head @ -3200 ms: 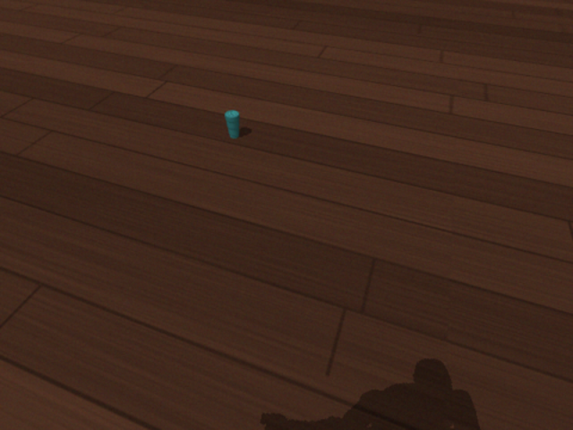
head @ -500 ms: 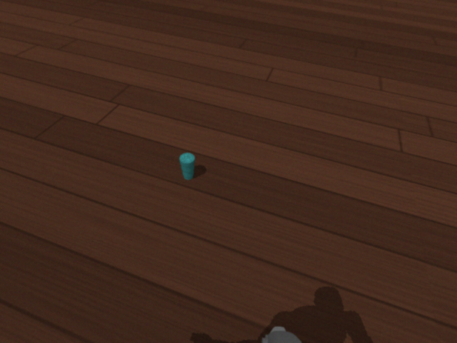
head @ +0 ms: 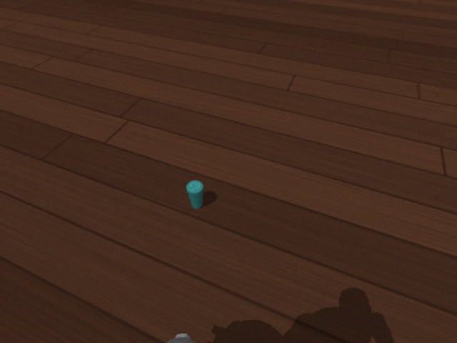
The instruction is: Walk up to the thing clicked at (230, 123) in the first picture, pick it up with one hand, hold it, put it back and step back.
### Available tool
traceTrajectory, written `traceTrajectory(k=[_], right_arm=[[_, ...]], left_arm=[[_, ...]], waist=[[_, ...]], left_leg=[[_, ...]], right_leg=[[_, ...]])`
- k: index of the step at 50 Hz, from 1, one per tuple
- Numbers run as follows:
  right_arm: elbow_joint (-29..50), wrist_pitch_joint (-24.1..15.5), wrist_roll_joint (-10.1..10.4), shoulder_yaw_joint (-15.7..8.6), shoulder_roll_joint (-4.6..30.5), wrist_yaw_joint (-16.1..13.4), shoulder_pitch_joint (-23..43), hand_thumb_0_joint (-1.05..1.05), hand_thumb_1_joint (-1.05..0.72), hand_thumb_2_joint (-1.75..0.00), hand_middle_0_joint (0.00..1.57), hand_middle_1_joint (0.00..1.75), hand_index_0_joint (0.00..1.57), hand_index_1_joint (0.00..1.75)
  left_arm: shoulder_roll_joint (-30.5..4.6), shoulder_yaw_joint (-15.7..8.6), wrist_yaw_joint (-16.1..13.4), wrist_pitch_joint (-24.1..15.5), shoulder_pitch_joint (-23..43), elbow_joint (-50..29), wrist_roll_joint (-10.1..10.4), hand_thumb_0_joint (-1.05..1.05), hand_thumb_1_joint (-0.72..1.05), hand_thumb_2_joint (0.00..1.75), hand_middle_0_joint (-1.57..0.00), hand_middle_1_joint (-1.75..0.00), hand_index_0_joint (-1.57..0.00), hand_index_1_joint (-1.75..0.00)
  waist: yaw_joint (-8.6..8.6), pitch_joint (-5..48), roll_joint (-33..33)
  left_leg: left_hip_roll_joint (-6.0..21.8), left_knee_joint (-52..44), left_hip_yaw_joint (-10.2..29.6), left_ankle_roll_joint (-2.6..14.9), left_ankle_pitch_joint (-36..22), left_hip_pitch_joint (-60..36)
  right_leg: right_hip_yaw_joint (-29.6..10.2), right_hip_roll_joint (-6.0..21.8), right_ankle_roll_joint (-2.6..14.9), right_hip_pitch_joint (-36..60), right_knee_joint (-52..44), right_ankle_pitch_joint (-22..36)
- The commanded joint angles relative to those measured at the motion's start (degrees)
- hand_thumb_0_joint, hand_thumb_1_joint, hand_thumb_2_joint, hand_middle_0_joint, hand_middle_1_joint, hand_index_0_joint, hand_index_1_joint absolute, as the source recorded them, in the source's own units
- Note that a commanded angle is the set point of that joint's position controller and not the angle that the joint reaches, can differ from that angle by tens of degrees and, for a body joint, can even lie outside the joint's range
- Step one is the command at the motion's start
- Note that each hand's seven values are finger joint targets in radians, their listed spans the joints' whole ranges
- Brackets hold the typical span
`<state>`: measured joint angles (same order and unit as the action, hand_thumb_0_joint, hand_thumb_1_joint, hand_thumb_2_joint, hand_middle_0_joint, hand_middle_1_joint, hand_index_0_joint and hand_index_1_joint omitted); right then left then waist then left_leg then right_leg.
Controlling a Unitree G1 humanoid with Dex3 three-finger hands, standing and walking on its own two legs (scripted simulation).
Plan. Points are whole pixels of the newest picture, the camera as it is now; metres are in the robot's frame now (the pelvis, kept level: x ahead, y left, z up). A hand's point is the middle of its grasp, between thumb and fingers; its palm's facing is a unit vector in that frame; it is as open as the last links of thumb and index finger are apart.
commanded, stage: walk up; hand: left
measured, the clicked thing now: (196, 196) +0.95 +0.20 -0.69
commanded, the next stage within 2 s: none
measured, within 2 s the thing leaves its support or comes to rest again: neither
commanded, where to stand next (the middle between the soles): +0.62 -0.01 m, yaw +2 degrees
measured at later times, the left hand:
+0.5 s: hand (107, 286) +0.28 +0.28 -0.14, palm faces -0.10 -0.93 -0.36, open 7.4 cm
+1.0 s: hand (130, 233) +0.43 +0.28 -0.17, palm faces -0.05 -0.94 -0.35, open 7.4 cm
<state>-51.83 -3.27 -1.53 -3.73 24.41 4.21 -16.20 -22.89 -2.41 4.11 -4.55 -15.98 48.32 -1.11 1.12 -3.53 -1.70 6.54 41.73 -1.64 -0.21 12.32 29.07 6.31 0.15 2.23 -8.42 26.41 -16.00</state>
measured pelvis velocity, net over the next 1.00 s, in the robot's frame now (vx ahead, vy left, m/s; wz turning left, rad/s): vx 0.39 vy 0.00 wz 0.01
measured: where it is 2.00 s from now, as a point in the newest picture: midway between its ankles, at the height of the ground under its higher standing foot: (239, 270)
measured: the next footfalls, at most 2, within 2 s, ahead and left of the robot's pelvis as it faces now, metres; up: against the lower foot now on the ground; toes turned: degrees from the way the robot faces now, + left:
left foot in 0.10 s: +0.21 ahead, +0.14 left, +0.00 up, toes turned +6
right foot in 0.54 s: +0.36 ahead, -0.15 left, +0.00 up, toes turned -6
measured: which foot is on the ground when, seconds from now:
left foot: up 0.00-0.08, down 0.10-0.56, up 0.58-0.88, down 0.90-1.00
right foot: down 0.00-0.12, up 0.14-0.52, down 0.54-0.92, up 0.94-1.00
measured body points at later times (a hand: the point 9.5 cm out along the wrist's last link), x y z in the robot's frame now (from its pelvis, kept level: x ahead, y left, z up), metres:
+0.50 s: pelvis +0.21 +0.00 -0.01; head +0.22 +0.00 +0.44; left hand +0.28 +0.33 -0.11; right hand +0.24 -0.33 -0.11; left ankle +0.17 +0.14 -0.74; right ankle +0.31 -0.15 -0.72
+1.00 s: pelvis +0.39 +0.00 -0.02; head +0.40 +0.02 +0.43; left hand +0.43 +0.33 -0.15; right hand +0.48 -0.32 -0.11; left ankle +0.47 +0.11 -0.74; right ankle +0.34 -0.13 -0.69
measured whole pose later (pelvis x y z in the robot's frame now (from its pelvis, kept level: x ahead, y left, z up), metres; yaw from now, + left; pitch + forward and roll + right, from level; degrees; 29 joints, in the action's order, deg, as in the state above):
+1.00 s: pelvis +0.39 +0.00 -0.02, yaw +1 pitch -3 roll +0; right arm -49.8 -5.2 -0.7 -3.7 23.5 3.0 -15.5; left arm -24.9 -1.7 2.3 -1.6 -19.0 50.9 -0.8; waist 0.3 -4.1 2.6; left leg 2.0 38.2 -5.6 2.4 13.9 21.6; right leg 0.4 2.7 2.6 -18.6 59.1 -27.2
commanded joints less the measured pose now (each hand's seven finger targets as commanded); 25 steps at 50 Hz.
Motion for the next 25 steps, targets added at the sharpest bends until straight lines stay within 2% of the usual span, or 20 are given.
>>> traceTrajectory(k=[1, 2, 3, 4, 5, 6, 7, 8, 9, 11, 12, 14, 16, 18, 20, 22, 24, 25], right_arm=[[4.79, -2.34, 0.42, -3.19, 9.35, -0.16, 2.51, 0.00, -0.90, -0.90, 0.20, 0.30, 0.20, 0.30], [4.30, -2.62, 0.37, -3.33, 9.45, -0.23, 1.69, 0.00, -0.90, -0.90, 0.20, 0.30, 0.20, 0.30], [3.41, -2.82, 0.31, -3.57, 9.93, -0.53, -1.38, 0.00, -0.90, -0.90, 0.20, 0.30, 0.20, 0.30], [2.27, -3.15, 0.22, -4.10, 11.38, -1.13, -4.66, 0.00, -0.90, -0.90, 0.20, 0.30, 0.20, 0.30], [1.01, -3.51, -0.37, -5.09, 14.71, -1.87, -10.41, 0.00, -0.90, -0.90, 0.20, 0.30, 0.20, 0.30], [2.52, -3.71, -0.82, -6.45, 20.22, -2.53, -13.14, 0.00, -0.90, -0.90, 0.20, 0.30, 0.20, 0.30], [3.31, -3.44, 1.41, -6.80, 21.23, -2.50, -11.88, 0.00, -0.90, -0.90, 0.20, 0.30, 0.20, 0.30], [3.81, -3.16, 1.81, -6.17, 19.14, -2.76, -8.90, 0.00, -0.90, -0.90, 0.20, 0.30, 0.20, 0.30], [4.73, -3.14, 1.86, -5.03, 17.13, -2.97, -6.19, 0.00, -0.90, -0.90, 0.20, 0.30, 0.20, 0.30], [5.41, -3.28, 1.97, -3.87, 14.67, -3.04, -2.97, 0.00, -0.90, -0.90, 0.20, 0.30, 0.20, 0.30], [5.46, -3.36, 1.81, -3.74, 14.65, -2.93, -1.59, 0.00, -0.90, -0.90, 0.20, 0.30, 0.20, 0.30], [6.25, -3.30, 1.22, -3.79, 14.95, -2.81, -1.64, 0.00, -0.90, -0.90, 0.20, 0.30, 0.20, 0.30], [6.52, -3.41, 1.11, -4.03, 15.91, -2.62, -1.73, 0.00, -0.90, -0.90, 0.20, 0.30, 0.20, 0.30], [6.76, -3.53, 1.31, -4.23, 16.61, -2.47, -0.91, 0.00, -0.90, -0.90, 0.20, 0.30, 0.20, 0.30], [6.86, -3.43, 1.27, -4.24, 16.47, -2.31, -0.47, 0.00, -0.90, -0.90, 0.20, 0.30, 0.20, 0.30], [6.92, -3.10, 1.26, -4.09, 16.29, -2.16, -0.45, 0.00, -0.90, -0.90, 0.20, 0.30, 0.20, 0.30], [7.26, -2.59, 1.36, -4.03, 16.21, -2.15, 1.22, 0.00, -0.90, -0.90, 0.20, 0.30, 0.20, 0.30], [7.33, -2.33, 1.17, -3.48, 14.73, -2.24, 0.84, 0.00, -0.90, -0.90, 0.20, 0.30, 0.20, 0.30]], left_arm=[[-16.50, -5.16, -0.78, -1.23, 1.52, -4.51, 0.46, 0.00, 0.90, 0.90, -0.20, -0.30, -0.20, -0.30], [-16.51, -5.01, -0.77, -0.91, 1.59, -4.26, 0.55, 0.00, 0.90, 0.90, -0.20, -0.30, -0.20, -0.30], [-16.12, -4.75, -0.86, -0.73, 2.30, -4.42, 0.36, 0.00, 0.90, 0.90, -0.20, -0.30, -0.20, -0.30], [-14.19, -3.75, -1.01, -0.67, 0.70, -4.38, 0.36, 0.00, 0.90, 0.90, -0.20, -0.30, -0.20, -0.30], [-11.42, -2.61, -1.25, -0.57, -1.35, -4.47, 0.69, 0.00, 0.90, 0.90, -0.20, -0.30, -0.20, -0.30], [-7.84, -1.86, -1.23, -0.28, -2.99, -4.99, 1.46, 0.00, 0.90, 0.90, -0.20, -0.30, -0.20, -0.30], [-14.57, -3.44, -2.28, 0.35, -2.11, -3.53, 1.02, 0.00, 0.90, 0.90, -0.20, -0.30, -0.20, -0.30], [-15.63, -3.02, -2.53, 0.38, -0.64, -2.89, 0.98, 0.00, 0.90, 0.90, -0.20, -0.30, -0.20, -0.30], [-14.74, -2.97, -2.41, 0.49, -1.69, -1.83, 1.27, 0.00, 0.90, 0.90, -0.20, -0.30, -0.20, -0.30], [-14.41, -3.19, -1.90, 0.75, -4.63, 0.25, 1.31, 0.00, 0.90, 0.90, -0.20, -0.30, -0.20, -0.30], [-13.79, -3.22, -1.36, 1.04, -5.95, 0.82, 1.06, 0.00, 0.90, 0.90, -0.20, -0.30, -0.20, -0.30], [-12.93, -3.25, -0.48, 1.36, -4.25, 0.51, 0.70, 0.00, 0.90, 0.90, -0.20, -0.30, -0.20, -0.30], [-12.81, -3.53, 0.17, 1.52, -1.75, -0.42, 0.19, 0.00, 0.90, 0.90, -0.20, -0.30, -0.20, -0.30], [-12.50, -3.71, 0.62, 1.47, -0.18, -0.84, 0.09, 0.00, 0.90, 0.90, -0.20, -0.30, -0.20, -0.30], [-12.22, -3.97, 0.80, 1.12, 1.51, -0.84, 0.09, 0.00, 0.90, 0.90, -0.20, -0.30, -0.20, -0.30], [-12.05, -4.06, 0.83, 0.75, 2.72, -0.66, 0.13, 0.00, 0.90, 0.90, -0.20, -0.30, -0.20, -0.30], [-11.73, -4.22, 0.55, 0.32, -0.23, 0.24, 0.01, 0.00, 0.90, 0.90, -0.20, -0.30, -0.20, -0.30], [-12.50, -4.63, 0.14, -0.17, -2.41, 1.07, -0.13, 0.00, 0.90, 0.90, -0.20, -0.30, -0.20, -0.30]], waist=[[0.94, 0.28, 7.30], [-0.08, 0.46, 6.30], [-2.20, 2.06, 4.64], [-3.70, 4.07, 0.95], [-6.50, 7.70, -7.82], [-6.93, 8.65, -17.49], [-7.20, 8.42, -8.88], [-5.82, 5.03, -3.37], [-4.16, 2.62, -2.34], [-1.74, 0.87, -4.71], [-1.17, 0.97, -6.31], [-2.02, -0.02, -6.85], [-2.59, -0.74, -7.33], [-2.23, -0.97, -7.57], [-2.14, -1.05, -6.88], [-2.25, -1.32, -6.01], [0.15, 0.43, -4.96], [1.28, 1.91, -2.19]], left_leg=[[-0.73, -7.97, -1.64, 0.18, -5.39, -8.52], [-2.05, -10.34, -3.11, 0.55, -4.99, -10.97], [-3.09, -11.49, -3.94, 1.22, -4.95, -16.20], [-4.63, -12.18, -4.29, 2.10, -1.71, -24.02], [-0.02, -16.63, 3.77, 4.99, 6.79, -32.93], [15.63, -25.09, 32.52, 10.68, 17.01, -39.77], [20.35, -27.76, 40.00, 15.98, 18.79, -35.93], [18.69, -27.35, 33.40, 15.87, 13.54, -31.69], [15.51, -26.98, 25.52, 13.81, 8.97, -27.53], [12.00, -27.20, 15.07, 11.68, 5.56, -20.86], [10.90, -27.99, 11.78, 11.67, 6.26, -18.10], [9.71, -28.98, 9.31, 12.50, 7.83, -16.81], [10.49, -29.94, 9.14, 13.69, 11.28, -16.37], [10.37, -30.13, 8.53, 13.11, 14.92, -16.04], [9.51, -28.89, 6.68, 12.16, 14.12, -15.11], [8.49, -26.98, 5.45, 11.36, 12.59, -13.64], [8.26, -21.36, 3.93, 10.53, 8.50, -12.98], [6.76, -15.38, 2.49, 9.24, 4.02, -11.91]], right_leg=[[-10.12, 14.42, 9.65, -7.03, -10.86, -6.13], [-8.92, 13.42, 9.12, -7.17, -8.07, -4.53], [-7.64, 12.90, 8.07, -8.28, -3.69, -0.89], [-5.34, 10.78, 6.78, -11.26, 4.46, 6.36], [-1.45, 6.62, 4.45, -16.58, 20.31, 9.70], [-0.79, -1.98, 0.59, -31.60, 35.13, -10.38], [-8.41, 0.48, 1.18, -31.72, 40.12, -15.17], [-10.75, 2.06, 0.78, -32.26, 43.33, -12.40], [-12.26, 3.51, 0.79, -30.67, 41.74, -8.40], [-10.76, 6.09, 0.04, -26.01, 36.08, -5.37], [-9.38, 6.33, -0.75, -23.72, 33.53, -3.48], [-7.32, 6.24, -2.10, -22.45, 27.20, -3.11], [-6.39, 7.00, -2.55, -22.72, 23.17, -1.30], [-6.25, 7.45, -2.28, -21.52, 18.56, 2.29], [-5.25, 6.97, -1.99, -18.79, 13.79, 5.52], [-3.71, 5.50, -1.69, -15.00, 10.66, 5.75], [-1.38, 3.86, -1.08, -8.64, 7.43, 6.37], [-1.02, 2.42, -0.85, -3.02, 5.17, 5.40]])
